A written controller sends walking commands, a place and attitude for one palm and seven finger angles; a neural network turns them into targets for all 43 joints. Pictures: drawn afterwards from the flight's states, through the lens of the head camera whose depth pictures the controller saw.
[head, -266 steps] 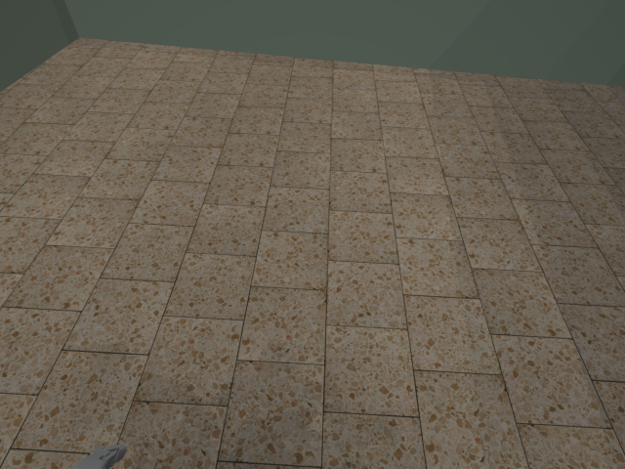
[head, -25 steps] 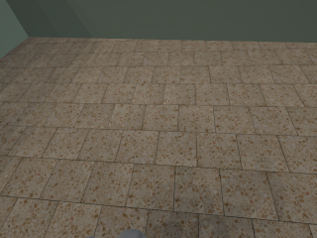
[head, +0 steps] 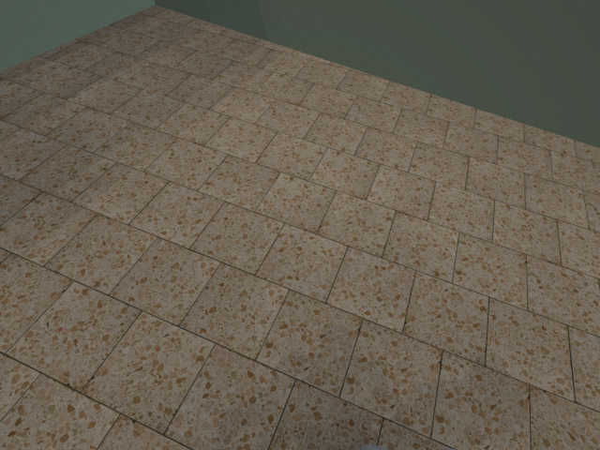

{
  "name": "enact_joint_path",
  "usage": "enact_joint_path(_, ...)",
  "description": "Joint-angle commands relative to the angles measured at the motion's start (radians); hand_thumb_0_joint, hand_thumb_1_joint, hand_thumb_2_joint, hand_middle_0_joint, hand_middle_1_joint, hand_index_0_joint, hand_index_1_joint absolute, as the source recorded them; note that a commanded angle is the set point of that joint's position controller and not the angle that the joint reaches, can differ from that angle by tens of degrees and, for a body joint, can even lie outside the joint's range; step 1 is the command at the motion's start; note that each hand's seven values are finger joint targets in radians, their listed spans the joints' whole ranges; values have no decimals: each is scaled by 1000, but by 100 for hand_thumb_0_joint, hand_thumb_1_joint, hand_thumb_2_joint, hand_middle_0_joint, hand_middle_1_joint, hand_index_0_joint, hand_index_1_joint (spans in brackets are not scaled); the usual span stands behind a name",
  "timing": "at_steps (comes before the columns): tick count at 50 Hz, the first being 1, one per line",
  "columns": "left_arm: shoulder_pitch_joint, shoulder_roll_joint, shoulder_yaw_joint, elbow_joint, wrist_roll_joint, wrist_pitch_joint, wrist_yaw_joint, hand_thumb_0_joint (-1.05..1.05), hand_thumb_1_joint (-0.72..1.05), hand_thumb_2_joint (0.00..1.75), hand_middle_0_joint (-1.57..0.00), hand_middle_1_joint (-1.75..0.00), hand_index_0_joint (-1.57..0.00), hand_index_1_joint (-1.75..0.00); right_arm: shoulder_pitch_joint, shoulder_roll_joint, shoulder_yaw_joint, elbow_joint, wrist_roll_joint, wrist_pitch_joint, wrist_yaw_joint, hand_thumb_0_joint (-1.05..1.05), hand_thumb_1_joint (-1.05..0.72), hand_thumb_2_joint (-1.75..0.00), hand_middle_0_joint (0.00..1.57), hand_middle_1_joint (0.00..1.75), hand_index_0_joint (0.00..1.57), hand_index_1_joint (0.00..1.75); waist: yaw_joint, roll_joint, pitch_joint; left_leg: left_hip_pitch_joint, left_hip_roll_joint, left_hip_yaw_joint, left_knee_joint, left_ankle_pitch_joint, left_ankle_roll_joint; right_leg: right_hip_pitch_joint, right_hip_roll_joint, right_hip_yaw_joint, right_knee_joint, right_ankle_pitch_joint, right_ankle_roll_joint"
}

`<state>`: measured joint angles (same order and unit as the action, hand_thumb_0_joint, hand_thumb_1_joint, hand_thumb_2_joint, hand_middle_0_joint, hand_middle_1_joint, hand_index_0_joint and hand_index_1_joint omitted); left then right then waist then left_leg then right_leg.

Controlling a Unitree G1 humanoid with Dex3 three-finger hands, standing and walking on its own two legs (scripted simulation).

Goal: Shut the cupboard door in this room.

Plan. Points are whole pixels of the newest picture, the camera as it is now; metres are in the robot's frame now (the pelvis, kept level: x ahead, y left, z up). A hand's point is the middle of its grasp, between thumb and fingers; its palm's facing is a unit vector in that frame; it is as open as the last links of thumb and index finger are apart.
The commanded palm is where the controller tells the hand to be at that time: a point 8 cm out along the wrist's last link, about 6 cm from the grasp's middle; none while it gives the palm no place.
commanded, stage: turn or walk to find it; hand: left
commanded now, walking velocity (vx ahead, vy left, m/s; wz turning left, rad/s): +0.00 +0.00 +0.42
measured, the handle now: out of the picture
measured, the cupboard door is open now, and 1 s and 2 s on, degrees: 87 87 87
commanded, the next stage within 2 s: none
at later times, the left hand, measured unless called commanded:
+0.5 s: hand out of the picture +0.03 +0.15 -0.14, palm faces +0.21 -0.93 -0.29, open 7.4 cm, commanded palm none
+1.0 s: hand out of the picture -0.15 +0.19 -0.18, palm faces +0.48 -0.84 -0.25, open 7.4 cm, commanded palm none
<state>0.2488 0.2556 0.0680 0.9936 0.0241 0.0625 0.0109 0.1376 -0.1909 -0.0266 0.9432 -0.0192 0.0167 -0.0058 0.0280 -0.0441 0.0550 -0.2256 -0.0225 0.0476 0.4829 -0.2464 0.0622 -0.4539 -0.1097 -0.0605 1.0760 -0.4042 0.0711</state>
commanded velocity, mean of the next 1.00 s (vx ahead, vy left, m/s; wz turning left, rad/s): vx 0.00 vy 0.00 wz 0.42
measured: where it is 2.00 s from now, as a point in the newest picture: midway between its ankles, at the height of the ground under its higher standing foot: outside the picture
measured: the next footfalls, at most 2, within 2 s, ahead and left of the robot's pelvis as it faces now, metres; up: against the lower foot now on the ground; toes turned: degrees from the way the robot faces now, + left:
right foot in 0.36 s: +0.02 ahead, -0.14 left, +0.00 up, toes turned +6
left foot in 0.86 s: -0.07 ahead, +0.09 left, +0.00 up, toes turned +28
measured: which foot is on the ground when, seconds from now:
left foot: down 0.00-0.36, up 0.38-0.84, down 0.86-1.00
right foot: up 0.00-0.34, down 0.36-0.86, up 0.88-1.00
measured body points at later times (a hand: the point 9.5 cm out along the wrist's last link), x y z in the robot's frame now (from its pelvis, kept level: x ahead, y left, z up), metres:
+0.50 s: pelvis -0.03 -0.06 +0.00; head +0.00 -0.09 +0.45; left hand +0.02 +0.20 -0.12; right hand +0.03 -0.30 -0.17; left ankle -0.06 +0.08 -0.66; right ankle -0.02 -0.15 -0.74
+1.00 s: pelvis -0.07 -0.02 +0.00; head -0.06 +0.02 +0.44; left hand -0.17 +0.23 -0.16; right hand +0.14 -0.19 -0.13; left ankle -0.11 +0.07 -0.74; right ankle -0.03 -0.15 -0.68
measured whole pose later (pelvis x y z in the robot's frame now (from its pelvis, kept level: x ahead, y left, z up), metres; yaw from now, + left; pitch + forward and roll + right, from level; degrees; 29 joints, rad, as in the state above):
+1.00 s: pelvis -0.07 -0.02 +0.00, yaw +26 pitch -1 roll +0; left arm 0.25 0.27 0.07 1.00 0.02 0.07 0.02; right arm 0.12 -0.20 -0.03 0.94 -0.02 0.02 0.00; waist 0.03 -0.05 0.07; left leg -0.23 -0.01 0.05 0.54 -0.29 0.04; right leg -0.42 -0.11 -0.09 1.04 -0.48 0.06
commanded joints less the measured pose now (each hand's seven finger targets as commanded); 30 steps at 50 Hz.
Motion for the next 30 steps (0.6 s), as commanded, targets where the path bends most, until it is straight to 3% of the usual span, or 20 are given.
enact_joint_path(1,-6,65,15,-73,-3,-23,3,0,90,90,-20,-30,-20,-30,62,-199,-55,-42,6,-14,-16,0,-90,-90,20,30,20,30,-34,161,-66,108,242,-244,-192,352,80,-76,-1,41,18,49,23)
enact_joint_path(9,-105,39,8,-131,-9,-27,10,0,90,90,-20,-30,-20,-30,121,-203,-73,-33,-6,-2,-12,0,-90,-90,20,30,20,30,-72,181,-65,93,251,-381,-174,283,123,-10,39,45,-206,-48,13)
enact_joint_path(12,-94,29,4,-137,-14,-32,13,0,90,90,-20,-30,-20,-30,119,-204,-75,-34,-9,2,-11,0,-90,-90,20,30,20,30,-65,199,-94,65,238,-418,-154,312,119,66,64,45,-307,-45,-2)
enact_joint_path(14,-56,34,5,-132,-18,-37,15,0,90,90,-20,-30,-20,-30,108,-203,-78,-38,-8,4,-7,0,-90,-90,20,30,20,30,-45,194,-112,33,218,-420,-128,334,106,146,84,37,-416,5,-11)
enact_joint_path(16,3,45,9,-116,-20,-48,19,0,90,90,-20,-30,-20,-30,92,-190,-78,-44,-1,6,-4,0,-90,-90,20,30,20,30,-11,149,-144,-55,163,-391,-73,266,52,316,79,27,-647,162,-19)
enact_joint_path(17,28,83,16,-111,-14,-56,24,0,90,90,-20,-30,-20,-30,99,-156,-76,-46,7,5,1,0,-90,-90,20,30,20,30,-2,64,-159,-168,111,-340,-3,152,0,451,-3,97,-750,200,-42)
enact_joint_path(18,47,168,33,-113,0,-64,33,0,90,90,-20,-30,-20,-30,109,-94,-64,-67,14,4,6,0,-90,-90,20,30,20,30,9,-191,-149,-369,-24,-174,193,-125,-72,551,-246,340,-812,189,-125)
enact_joint_path(19,22,200,34,-131,-1,-59,33,0,90,90,-20,-30,-20,-30,81,-121,-77,-79,2,12,3,0,-90,-90,20,30,20,30,17,-221,-101,-368,-49,-118,415,-313,-91,388,-389,409,-833,272,-218)
enact_joint_path(20,-34,156,31,-146,-7,-61,36,0,90,90,-20,-30,-20,-30,86,-146,-83,-59,-7,27,5,0,-90,-90,20,30,20,30,-9,-156,-74,-345,-8,-163,554,-278,-86,295,-346,339,-844,214,-235)
enact_joint_path(21,-92,125,27,-156,-9,-62,36,0,90,90,-20,-30,-20,-30,102,-141,-85,-37,-9,39,9,0,-90,-90,20,30,20,30,-36,-148,-18,-339,9,-160,631,-226,-90,224,-287,285,-856,162,-215)
enact_joint_path(22,-123,106,14,-161,-10,-63,31,0,90,90,-20,-30,-20,-30,120,-132,-86,-16,-8,44,15,0,-90,-90,20,30,20,30,-57,-81,11,-334,14,-135,693,-169,-97,203,-233,213,-835,186,-191)
enact_joint_path(23,-131,81,7,-161,-10,-69,28,0,90,90,-20,-30,-20,-30,144,-119,-82,-3,-8,43,20,0,-90,-90,20,30,20,30,-69,-69,15,-341,22,-117,715,-126,-107,223,-194,144,-809,264,-176)
enact_joint_path(25,-95,72,3,-150,-9,-76,27,0,90,90,-20,-30,-20,-30,164,-103,-79,8,-5,44,22,0,-90,-90,20,30,20,30,-64,-90,5,-347,26,-97,725,-84,-124,266,-166,73,-786,360,-155)
enact_joint_path(30,2,88,11,-112,-3,-79,28,0,90,90,-20,-30,-20,-30,88,-110,-71,-9,-5,43,18,0,-90,-90,20,30,20,30,-17,-125,-25,-354,59,-73,631,-126,-150,375,-208,63,-755,472,-186)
